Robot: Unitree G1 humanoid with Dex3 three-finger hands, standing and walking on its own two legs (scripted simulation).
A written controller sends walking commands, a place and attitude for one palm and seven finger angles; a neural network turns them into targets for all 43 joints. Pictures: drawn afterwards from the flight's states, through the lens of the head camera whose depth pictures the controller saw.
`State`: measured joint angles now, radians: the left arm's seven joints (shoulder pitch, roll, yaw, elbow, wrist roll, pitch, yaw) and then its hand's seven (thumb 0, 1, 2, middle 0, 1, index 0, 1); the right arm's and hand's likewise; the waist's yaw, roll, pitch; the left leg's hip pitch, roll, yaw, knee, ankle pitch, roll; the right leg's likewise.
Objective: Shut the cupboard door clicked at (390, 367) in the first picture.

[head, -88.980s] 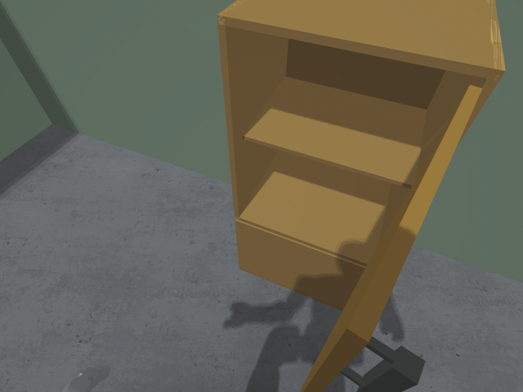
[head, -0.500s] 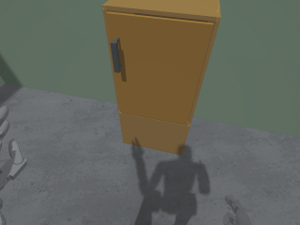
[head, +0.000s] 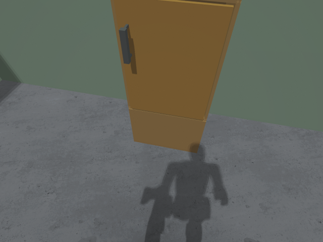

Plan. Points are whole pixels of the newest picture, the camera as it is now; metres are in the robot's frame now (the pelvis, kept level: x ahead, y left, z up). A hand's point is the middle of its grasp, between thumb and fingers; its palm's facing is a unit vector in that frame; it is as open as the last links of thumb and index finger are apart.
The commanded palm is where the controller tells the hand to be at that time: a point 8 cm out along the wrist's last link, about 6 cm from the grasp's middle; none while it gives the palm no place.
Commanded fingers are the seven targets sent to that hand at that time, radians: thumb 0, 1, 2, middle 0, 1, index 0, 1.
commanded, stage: let the arm hang, fingers relaxed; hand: left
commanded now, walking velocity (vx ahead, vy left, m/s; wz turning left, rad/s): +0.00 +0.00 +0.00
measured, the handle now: (127, 44) +0.84 +0.17 +0.06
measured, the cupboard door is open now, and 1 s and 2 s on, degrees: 0 0 0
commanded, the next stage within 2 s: look to check the result in 0.82 s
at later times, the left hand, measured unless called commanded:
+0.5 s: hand out of the picture -0.05 +0.21 -0.16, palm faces +0.02 -0.97 -0.25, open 7.4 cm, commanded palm none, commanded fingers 0.00 0.90 0.90 -0.20 -0.30 -0.20 -0.30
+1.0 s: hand out of the picture +0.00 +0.18 -0.16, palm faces +0.00 -0.98 -0.20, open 7.4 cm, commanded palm none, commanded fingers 0.00 0.90 0.90 -0.20 -0.30 -0.20 -0.30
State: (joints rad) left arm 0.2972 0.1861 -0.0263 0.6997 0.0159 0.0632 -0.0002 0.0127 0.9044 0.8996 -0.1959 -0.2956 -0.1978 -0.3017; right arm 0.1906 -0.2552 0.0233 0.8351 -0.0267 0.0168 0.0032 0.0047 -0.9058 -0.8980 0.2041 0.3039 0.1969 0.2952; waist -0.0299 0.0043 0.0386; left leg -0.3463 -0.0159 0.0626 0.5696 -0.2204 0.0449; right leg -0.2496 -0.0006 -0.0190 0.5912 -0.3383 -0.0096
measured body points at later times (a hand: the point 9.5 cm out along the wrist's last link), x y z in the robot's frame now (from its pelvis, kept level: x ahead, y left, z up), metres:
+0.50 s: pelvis -0.02 +0.01 +0.01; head -0.02 +0.00 +0.46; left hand -0.05 +0.26 -0.14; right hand -0.01 -0.23 -0.15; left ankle +0.05 +0.09 -0.73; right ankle -0.01 -0.11 -0.73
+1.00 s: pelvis +0.00 +0.00 +0.01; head +0.01 +0.00 +0.46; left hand +0.00 +0.23 -0.14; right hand -0.01 -0.24 -0.14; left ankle +0.05 +0.09 -0.73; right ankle -0.01 -0.11 -0.73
